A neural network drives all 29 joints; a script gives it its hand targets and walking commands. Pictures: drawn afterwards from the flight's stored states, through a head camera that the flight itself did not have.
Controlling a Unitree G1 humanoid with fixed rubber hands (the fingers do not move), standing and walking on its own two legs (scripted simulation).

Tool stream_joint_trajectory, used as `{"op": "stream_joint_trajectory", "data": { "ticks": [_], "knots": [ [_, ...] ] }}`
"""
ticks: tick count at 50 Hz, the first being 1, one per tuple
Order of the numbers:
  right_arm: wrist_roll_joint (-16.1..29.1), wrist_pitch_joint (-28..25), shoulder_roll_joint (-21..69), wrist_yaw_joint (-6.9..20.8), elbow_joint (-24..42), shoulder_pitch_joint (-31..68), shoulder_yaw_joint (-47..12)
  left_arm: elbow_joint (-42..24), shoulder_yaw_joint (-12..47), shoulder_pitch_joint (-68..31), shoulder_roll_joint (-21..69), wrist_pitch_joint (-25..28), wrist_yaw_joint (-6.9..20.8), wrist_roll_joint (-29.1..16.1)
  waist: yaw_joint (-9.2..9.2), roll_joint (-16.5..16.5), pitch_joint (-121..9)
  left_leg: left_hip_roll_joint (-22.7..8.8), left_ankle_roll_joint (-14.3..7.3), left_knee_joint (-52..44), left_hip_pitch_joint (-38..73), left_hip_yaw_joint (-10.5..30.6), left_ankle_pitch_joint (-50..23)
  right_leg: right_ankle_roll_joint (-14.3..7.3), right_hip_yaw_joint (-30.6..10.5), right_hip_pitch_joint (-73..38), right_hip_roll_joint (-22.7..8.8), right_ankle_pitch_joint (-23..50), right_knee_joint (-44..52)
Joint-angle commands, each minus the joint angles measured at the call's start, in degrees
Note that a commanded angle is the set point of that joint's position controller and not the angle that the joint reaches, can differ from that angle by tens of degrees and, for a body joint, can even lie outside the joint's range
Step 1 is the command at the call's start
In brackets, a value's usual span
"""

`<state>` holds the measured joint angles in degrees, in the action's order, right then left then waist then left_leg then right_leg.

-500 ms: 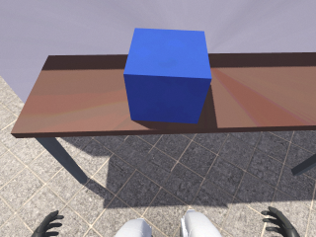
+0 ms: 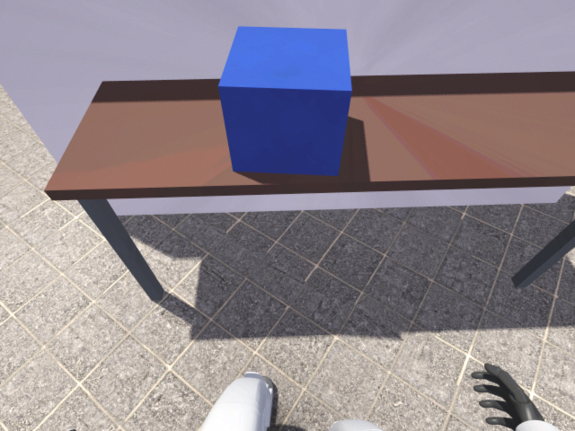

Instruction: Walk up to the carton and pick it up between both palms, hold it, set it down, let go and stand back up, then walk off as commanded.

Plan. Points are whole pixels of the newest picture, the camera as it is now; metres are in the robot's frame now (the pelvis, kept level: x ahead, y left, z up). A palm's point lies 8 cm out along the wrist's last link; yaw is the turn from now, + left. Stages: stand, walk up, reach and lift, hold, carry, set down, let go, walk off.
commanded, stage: walk off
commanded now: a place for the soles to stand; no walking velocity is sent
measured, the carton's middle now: (288, 101) +0.75 +0.06 +0.01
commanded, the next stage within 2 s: stand in 1.14 s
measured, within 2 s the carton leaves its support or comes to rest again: neither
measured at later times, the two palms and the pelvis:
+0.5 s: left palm out of the picture +0.00 +0.33 -0.06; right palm out of the picture -0.01 -0.31 -0.05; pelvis -0.06 +0.00 +0.03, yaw +5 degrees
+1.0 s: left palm out of the picture +0.06 +0.32 -0.06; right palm out of the picture +0.14 -0.31 -0.06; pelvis +0.01 -0.01 +0.02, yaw +3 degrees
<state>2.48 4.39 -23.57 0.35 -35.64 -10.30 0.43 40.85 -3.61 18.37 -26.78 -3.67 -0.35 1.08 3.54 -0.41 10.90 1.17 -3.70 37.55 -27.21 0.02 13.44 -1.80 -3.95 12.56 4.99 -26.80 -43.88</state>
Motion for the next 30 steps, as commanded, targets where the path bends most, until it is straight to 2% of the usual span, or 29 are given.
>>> {"op": "stream_joint_trajectory", "data": {
  "ticks": [1,2,3,4,5,7,8,10,13,14,15,16,17,18,19,20,21,22,23,25,27,29,30],
  "knots": [
    [-4.19,-0.53,-12.89,-1.28,-0.12,0.15,8.05,-6.61,-5.84,-6.42,-14.03,1.73,-0.64,1.33,-3.00,-5.41,2.29,9.19,3.70,36.19,1.67,14.46,11.89,-9.29,-37.00,30.65,-20.07,-22.98,35.85],
    [-4.09,-0.46,-13.75,-1.27,-1.38,-0.59,8.30,-7.12,-5.32,-9.49,-12.62,2.20,-1.20,1.17,-4.59,-4.51,4.75,8.45,3.33,39.11,3.54,15.70,9.24,-7.71,-34.79,32.52,-17.99,-17.70,34.59],
    [-3.91,-0.49,-14.07,-1.00,-2.66,-4.81,8.20,-6.97,-5.24,-11.12,-11.30,2.88,-1.37,1.26,-6.40,-3.72,3.57,8.71,3.45,41.15,2.41,14.85,7.38,-4.60,-28.43,27.77,-16.14,-14.52,32.22],
    [-3.63,-0.57,-14.53,-0.68,-3.85,-8.66,7.95,-6.83,-5.82,-12.05,-10.87,3.15,-1.22,1.30,-7.11,-5.24,0.76,9.39,4.15,41.68,1.69,13.41,7.63,-3.50,-23.50,21.81,-15.07,-15.10,30.42],
    [-3.72,-0.88,-14.26,-0.40,-3.95,-10.50,7.52,-6.91,-5.66,-11.29,-9.46,3.39,-1.04,1.75,-6.98,-6.17,-2.56,8.64,4.97,40.20,2.99,11.57,7.86,-3.85,-22.03,16.25,-14.62,-16.38,30.00],
    [-4.16,-1.71,-13.27,0.28,-3.15,-9.73,6.56,-5.68,-5.66,-5.00,-9.06,3.82,-0.69,2.20,-4.16,-5.35,-8.03,7.73,5.89,31.11,0.58,8.23,12.90,-5.80,-21.50,2.61,-15.15,-15.43,29.60],
    [-4.30,-2.11,-13.34,0.45,-3.14,-8.90,6.41,-5.02,-6.08,-2.26,-10.04,3.77,-0.45,2.36,-2.87,-6.31,-9.44,6.87,5.82,26.03,-1.90,6.96,15.77,-6.99,-21.51,-3.03,-15.84,-16.27,28.87],
    [-4.39,-3.01,-13.56,0.74,-3.07,-9.34,6.39,-4.29,-6.82,1.94,-11.78,3.62,0.04,2.37,-1.64,-7.80,-11.20,4.76,4.53,15.74,-3.51,5.14,19.98,-8.65,-21.44,-9.67,-16.78,-18.11,27.99],
    [-4.16,-4.21,-12.58,0.95,-4.17,-13.83,6.71,-4.93,-7.40,1.67,-12.27,3.11,0.70,2.21,-2.45,-11.29,-12.51,2.20,2.24,0.01,5.58,0.73,20.16,-8.53,-15.29,-7.50,-15.84,-12.17,28.63],
    [-4.14,-4.67,-12.17,0.84,-4.69,-15.50,6.81,-5.50,-7.29,1.03,-11.94,2.84,0.94,2.22,-2.99,-11.42,-12.87,1.62,1.56,-5.40,10.69,-0.04,18.36,-8.11,-12.88,-4.94,-15.14,-9.40,27.82],
    [-4.23,-5.23,-11.63,0.59,-5.59,-17.71,6.91,-5.85,-6.94,0.43,-11.11,2.47,1.14,2.16,-4.37,-9.37,-13.33,1.43,0.90,-12.15,18.33,-0.23,14.03,-6.86,-9.56,-0.14,-13.01,-8.49,24.42],
    [-4.37,-5.82,-11.17,0.21,-7.12,-21.41,7.18,-6.20,-6.45,-1.00,-9.82,2.10,1.23,2.10,-6.92,-6.13,-13.43,1.37,0.34,-18.57,27.94,-0.15,9.67,-4.76,-5.25,7.56,-10.17,-8.95,17.60],
    [-4.55,-6.33,-11.44,-0.31,-8.27,-23.77,7.68,-6.13,-5.73,-2.58,-7.72,1.91,1.18,2.14,-9.21,-1.05,-11.89,-1.47,-1.54,-20.66,34.50,6.25,8.19,-3.53,-2.12,17.58,-7.80,-8.17,6.57],
    [-5.15,-6.65,-14.22,-0.75,-7.86,-22.73,8.12,-6.51,-4.71,-4.06,-4.81,2.27,1.06,1.53,-10.00,7.46,-9.68,-8.82,-4.24,-20.68,35.52,20.15,15.24,-1.52,0.87,28.65,-2.70,-7.77,-5.75],
    [-5.74,-7.38,-18.50,-0.82,-5.65,-17.87,8.15,-8.08,-4.50,-4.94,-4.06,2.87,1.01,0.47,-8.05,8.40,-6.68,-21.03,-8.95,-26.13,24.63,40.31,30.63,1.27,-2.54,31.75,-1.11,-2.80,-12.09],
    [-5.25,-7.56,-20.37,-0.95,-5.48,-14.06,7.99,-7.64,-5.56,-4.18,-7.77,3.19,0.71,0.86,-6.57,5.69,-1.84,-21.72,-10.30,-29.60,14.56,42.84,38.27,1.42,-7.79,27.38,-2.86,0.26,-11.75],
    [-5.16,-7.64,-19.32,-1.09,-5.42,-11.24,7.50,-6.27,-5.97,-2.31,-9.81,3.42,0.98,0.81,-4.53,4.05,0.62,-18.90,-8.45,-29.28,10.75,38.36,35.97,1.07,-8.33,24.01,-3.89,3.31,-11.46],
    [-5.18,-8.00,-17.28,-0.94,-5.15,-10.39,6.83,-4.75,-6.07,-0.62,-10.30,3.87,1.37,0.42,-3.83,4.55,-0.05,-15.64,-6.32,-27.40,11.97,32.80,30.94,1.29,-7.31,22.01,-4.58,5.36,-9.96],
    [-5.09,-8.25,-16.02,-0.67,-4.90,-10.89,6.47,-3.55,-6.08,0.46,-10.31,4.41,1.65,0.25,-4.30,6.04,-2.75,-13.43,-5.28,-26.03,14.69,28.49,25.77,1.65,-5.49,20.23,-4.36,6.72,-8.06],
    [-5.22,-8.05,-15.10,0.02,-4.51,-12.91,6.44,-2.88,-5.77,0.10,-9.38,4.95,1.74,0.20,-5.77,7.84,-5.97,-11.62,-5.75,-24.26,16.91,23.24,19.17,2.26,-1.57,17.11,-3.69,7.02,-3.39],
    [-5.36,-7.58,-15.14,0.54,-4.47,-12.90,6.42,-2.65,-5.29,-0.31,-8.61,5.67,1.49,0.22,-6.10,9.58,-6.33,-11.23,-6.92,-22.95,16.08,20.02,15.32,2.35,1.25,13.95,-3.79,7.11,0.92],
    [-5.53,-7.10,-14.68,0.95,-4.18,-12.07,6.06,-2.39,-4.69,0.22,-7.44,6.78,1.14,-0.04,-5.75,10.50,-7.17,-10.73,-8.31,-19.19,16.08,16.15,5.97,1.93,2.96,9.34,-3.63,7.69,8.06],
    [-5.49,-6.89,-14.34,1.05,-3.89,-11.60,5.83,-2.04,-4.48,1.26,-6.73,7.39,0.92,-0.23,-4.71,9.47,-8.26,-9.83,-8.06,-15.46,15.42,12.96,-0.45,1.42,3.81,4.71,-3.35,10.85,13.84]
  ]
}}
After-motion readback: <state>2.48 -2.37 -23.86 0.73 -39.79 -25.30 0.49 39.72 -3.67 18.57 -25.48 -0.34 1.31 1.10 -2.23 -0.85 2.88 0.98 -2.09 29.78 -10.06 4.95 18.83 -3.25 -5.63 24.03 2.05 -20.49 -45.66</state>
